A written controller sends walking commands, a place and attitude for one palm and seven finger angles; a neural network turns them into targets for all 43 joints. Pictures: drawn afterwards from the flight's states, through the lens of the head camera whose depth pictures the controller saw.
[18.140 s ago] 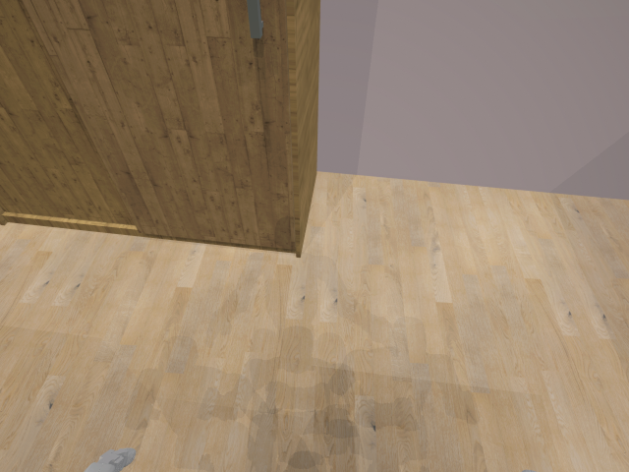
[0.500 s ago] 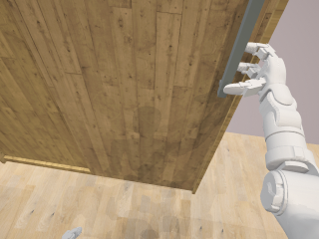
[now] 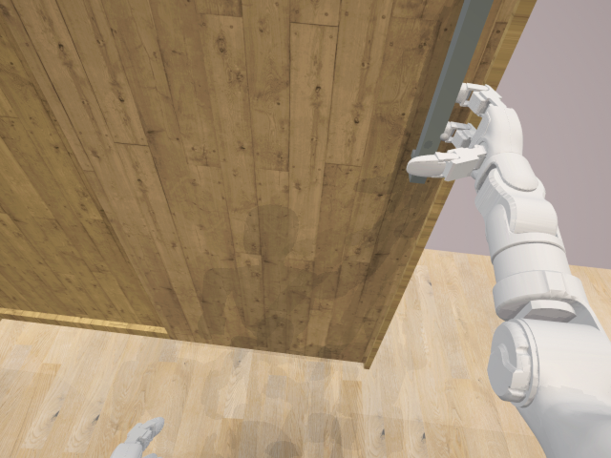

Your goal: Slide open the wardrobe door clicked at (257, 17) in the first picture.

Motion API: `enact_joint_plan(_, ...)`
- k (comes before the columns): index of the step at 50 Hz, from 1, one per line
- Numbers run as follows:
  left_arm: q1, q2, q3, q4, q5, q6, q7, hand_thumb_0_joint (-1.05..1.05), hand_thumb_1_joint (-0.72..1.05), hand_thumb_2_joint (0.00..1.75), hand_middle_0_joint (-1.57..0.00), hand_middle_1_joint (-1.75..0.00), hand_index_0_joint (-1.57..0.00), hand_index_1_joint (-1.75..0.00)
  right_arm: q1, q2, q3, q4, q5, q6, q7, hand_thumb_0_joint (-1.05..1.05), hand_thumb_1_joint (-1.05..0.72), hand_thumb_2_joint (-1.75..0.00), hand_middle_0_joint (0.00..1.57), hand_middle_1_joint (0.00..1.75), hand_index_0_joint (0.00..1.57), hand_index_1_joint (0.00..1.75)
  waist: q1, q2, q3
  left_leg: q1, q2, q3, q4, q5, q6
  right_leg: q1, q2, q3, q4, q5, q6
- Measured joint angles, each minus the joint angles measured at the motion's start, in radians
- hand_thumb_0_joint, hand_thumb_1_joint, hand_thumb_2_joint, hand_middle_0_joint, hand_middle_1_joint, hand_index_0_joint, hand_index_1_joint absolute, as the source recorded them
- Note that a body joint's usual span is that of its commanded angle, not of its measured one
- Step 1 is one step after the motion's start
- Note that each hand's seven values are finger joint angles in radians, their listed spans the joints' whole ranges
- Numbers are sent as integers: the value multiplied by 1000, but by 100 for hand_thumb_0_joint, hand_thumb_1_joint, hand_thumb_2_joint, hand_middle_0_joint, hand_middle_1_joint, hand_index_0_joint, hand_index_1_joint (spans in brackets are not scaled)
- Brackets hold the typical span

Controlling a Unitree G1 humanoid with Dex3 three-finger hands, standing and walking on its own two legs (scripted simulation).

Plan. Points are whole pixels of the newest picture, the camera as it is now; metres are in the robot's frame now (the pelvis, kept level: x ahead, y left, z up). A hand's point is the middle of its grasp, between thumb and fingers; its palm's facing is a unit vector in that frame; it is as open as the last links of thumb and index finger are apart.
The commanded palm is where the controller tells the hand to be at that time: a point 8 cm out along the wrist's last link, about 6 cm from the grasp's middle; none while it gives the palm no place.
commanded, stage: slide the fingers in behind the handle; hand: right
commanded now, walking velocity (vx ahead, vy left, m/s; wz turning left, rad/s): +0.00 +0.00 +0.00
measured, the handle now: (442, 89) +0.53 -0.12 +0.25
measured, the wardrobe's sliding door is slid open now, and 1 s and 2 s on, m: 0.00 0.00 0.00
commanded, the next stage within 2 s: grip the handle and tug to test in 0.96 s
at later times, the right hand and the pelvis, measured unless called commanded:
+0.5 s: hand (423, 132) +0.47 -0.09 +0.22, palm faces +0.03 +1.00 +0.01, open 14.0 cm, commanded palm +0.44 -0.14 +0.22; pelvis -0.01 +0.00 +0.00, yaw +0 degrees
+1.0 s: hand (419, 131) +0.48 -0.09 +0.21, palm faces +0.01 +1.00 +0.01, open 14.0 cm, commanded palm +0.45 -0.14 +0.22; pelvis +0.00 +0.00 +0.00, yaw +1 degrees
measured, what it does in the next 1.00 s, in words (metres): stands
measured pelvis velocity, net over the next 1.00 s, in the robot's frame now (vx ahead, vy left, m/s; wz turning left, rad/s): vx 0.00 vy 0.00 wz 0.01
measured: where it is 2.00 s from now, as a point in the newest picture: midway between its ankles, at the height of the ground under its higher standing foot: outside the picture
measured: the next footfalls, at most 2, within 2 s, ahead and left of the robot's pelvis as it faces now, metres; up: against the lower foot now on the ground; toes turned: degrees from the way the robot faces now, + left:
none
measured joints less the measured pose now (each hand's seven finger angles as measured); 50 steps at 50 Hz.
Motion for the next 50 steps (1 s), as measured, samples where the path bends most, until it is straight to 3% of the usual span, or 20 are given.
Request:
enact_joint_plan(7, 34, -3, 11, 9, 2, -7, -4, 1, 91, 89, -20, -30, -20, -30, 31, 18, 14, -54, -12, -37, -23, -2, 50, -30, 30, 120, 29, 120, 6, -7, 10, 1, -5, -9, -3, 5, 1, 5, -4, -9, -3, 1, 1)
enact_joint_plan(19, 32, -3, 12, 21, 8, -9, -6, 1, 91, 89, -20, -30, -20, -30, -13, 36, 9, -5, -24, -13, -67, -2, 50, -30, 30, 120, 29, 119, 12, -7, 7, -1, -6, -12, -9, 13, 3, 7, -4, -12, -14, 11, 3)
enact_joint_plan(37, 24, 0, 10, 24, 9, -23, -5, 1, 91, 89, -20, -30, -20, -30, -77, 29, 23, 93, -25, -56, -68, -2, 50, -30, 29, 120, 29, 120, 16, 3, 10, -26, -2, -3, 4, 10, 4, -24, -2, -1, 2, 11, 3)
enact_joint_plan(50, 51, -4, 17, 25, 10, -22, -15, 1, 91, 89, -20, -30, -20, -30, -32, 38, 17, 44, -30, -73, -68, -2, 50, -30, 29, 120, 30, 120, 17, -5, 2, -23, -5, -15, 4, 2, 1, -15, -3, -14, 1, -2, 1)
